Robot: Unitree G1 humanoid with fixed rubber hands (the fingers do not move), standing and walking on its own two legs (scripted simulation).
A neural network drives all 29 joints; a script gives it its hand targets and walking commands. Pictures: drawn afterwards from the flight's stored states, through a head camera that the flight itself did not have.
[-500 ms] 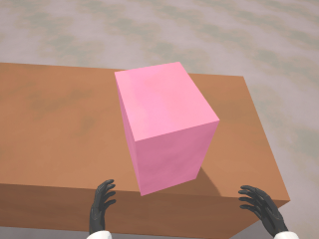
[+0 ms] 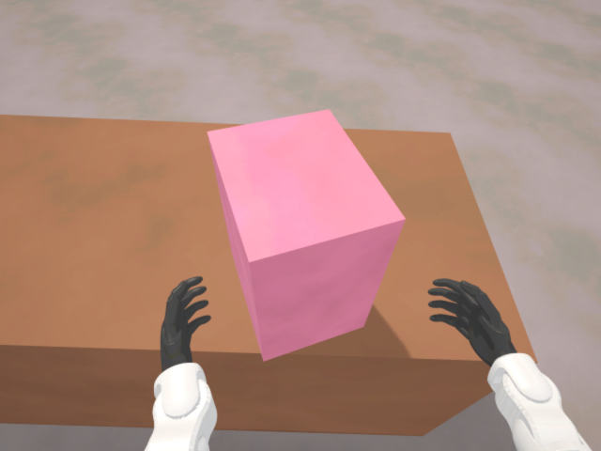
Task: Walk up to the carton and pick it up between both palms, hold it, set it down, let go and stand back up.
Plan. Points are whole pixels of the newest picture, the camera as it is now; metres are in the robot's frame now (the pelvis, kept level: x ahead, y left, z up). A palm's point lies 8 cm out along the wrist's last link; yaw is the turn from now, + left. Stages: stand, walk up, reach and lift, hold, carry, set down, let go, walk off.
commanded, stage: reach and lift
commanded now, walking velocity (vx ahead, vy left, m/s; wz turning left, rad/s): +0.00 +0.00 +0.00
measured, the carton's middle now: (294, 241) +0.40 +0.04 +0.02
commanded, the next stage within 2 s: none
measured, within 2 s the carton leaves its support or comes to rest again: neither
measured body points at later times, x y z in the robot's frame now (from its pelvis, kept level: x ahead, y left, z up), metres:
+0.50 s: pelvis -0.01 +0.00 +0.00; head +0.02 +0.00 +0.45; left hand +0.27 +0.17 +0.08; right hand +0.33 -0.20 +0.06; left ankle -0.01 +0.17 -0.75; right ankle +0.02 -0.08 -0.75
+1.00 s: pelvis -0.01 -0.01 +0.00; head +0.00 -0.01 +0.45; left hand +0.31 +0.19 +0.15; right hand +0.41 -0.17 +0.14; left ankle -0.01 +0.17 -0.75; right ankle +0.02 -0.08 -0.75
